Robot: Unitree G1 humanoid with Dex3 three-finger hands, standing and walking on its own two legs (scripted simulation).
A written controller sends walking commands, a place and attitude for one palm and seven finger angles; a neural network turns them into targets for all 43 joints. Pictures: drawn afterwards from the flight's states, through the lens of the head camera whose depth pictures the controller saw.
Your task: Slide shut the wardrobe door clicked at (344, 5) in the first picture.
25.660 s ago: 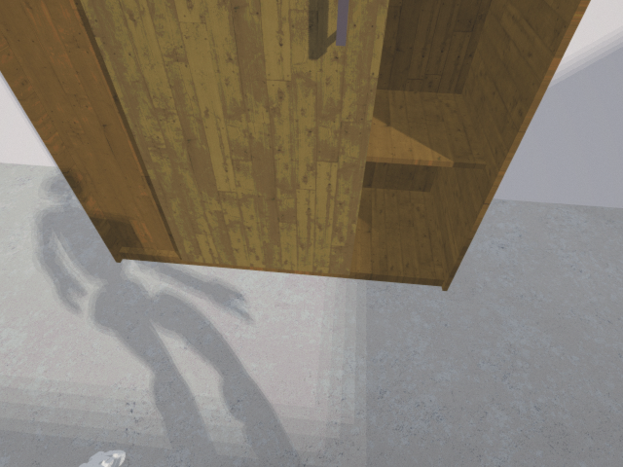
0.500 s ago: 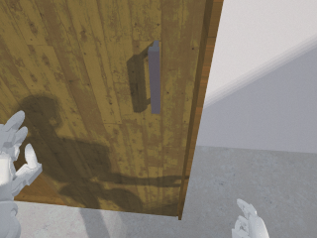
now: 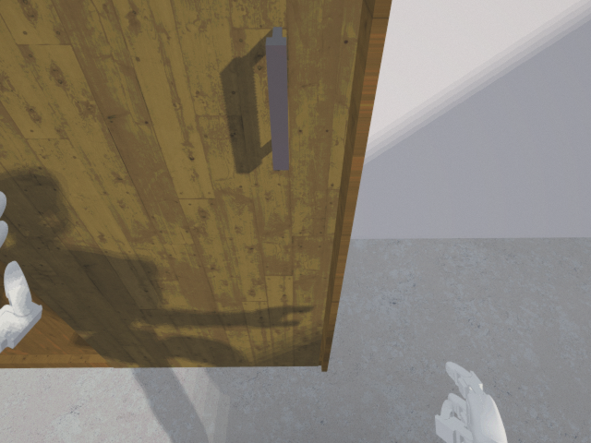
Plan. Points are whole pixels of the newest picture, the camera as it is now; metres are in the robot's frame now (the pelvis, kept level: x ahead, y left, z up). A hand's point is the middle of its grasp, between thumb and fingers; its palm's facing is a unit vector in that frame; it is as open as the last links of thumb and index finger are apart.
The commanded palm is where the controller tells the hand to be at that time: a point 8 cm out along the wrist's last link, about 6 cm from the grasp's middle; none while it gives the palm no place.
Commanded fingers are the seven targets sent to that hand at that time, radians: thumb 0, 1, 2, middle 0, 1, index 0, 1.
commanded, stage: step back with the hand held close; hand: left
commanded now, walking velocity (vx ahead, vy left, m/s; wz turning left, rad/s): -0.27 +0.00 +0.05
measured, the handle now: (279, 103) +0.45 +0.06 +0.25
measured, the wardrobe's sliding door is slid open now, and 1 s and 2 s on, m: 0.01 0.01 0.01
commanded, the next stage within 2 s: stop stepping back and stand still in 0.52 s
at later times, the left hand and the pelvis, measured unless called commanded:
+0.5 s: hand out of the picture +0.10 +0.27 +0.18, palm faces +0.53 -0.74 -0.40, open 7.5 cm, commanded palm +0.03 +0.30 +0.19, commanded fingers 0.00 0.90 0.90 -0.20 -0.30 -0.20 -0.30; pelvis -0.10 +0.00 -0.02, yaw +2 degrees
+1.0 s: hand out of the picture -0.15 +0.28 +0.19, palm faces +0.53 -0.77 -0.36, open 7.5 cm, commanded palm -0.20 +0.32 +0.19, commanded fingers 0.00 0.90 0.90 -0.20 -0.30 -0.20 -0.30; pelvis -0.31 +0.01 -0.04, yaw +6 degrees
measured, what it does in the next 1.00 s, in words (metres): walks backwards: right foot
